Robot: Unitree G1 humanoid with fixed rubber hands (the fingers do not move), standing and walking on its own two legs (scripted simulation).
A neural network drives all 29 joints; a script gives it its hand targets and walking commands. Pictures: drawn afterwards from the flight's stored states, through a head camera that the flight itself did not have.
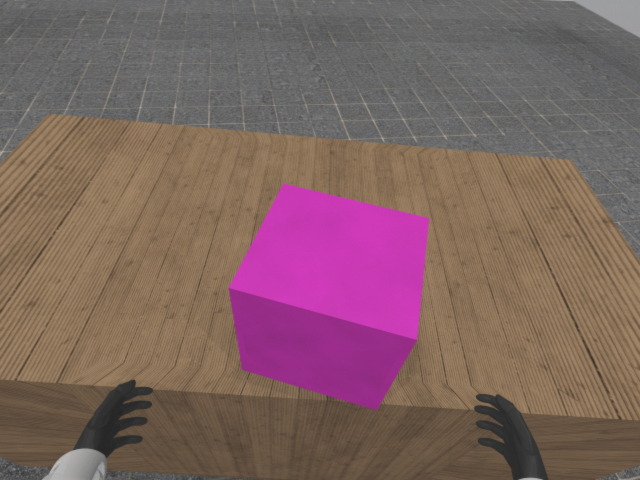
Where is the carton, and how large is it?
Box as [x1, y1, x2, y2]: [229, 183, 428, 409]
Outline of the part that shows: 283,183 229,286 242,369 376,409 416,340 428,218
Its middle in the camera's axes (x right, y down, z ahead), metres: +0.02 +0.09 +0.58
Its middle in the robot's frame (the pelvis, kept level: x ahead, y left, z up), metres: +0.37 -0.02 -0.02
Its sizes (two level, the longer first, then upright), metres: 0.221 0.200 0.231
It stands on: a pedestal, 0.64 m high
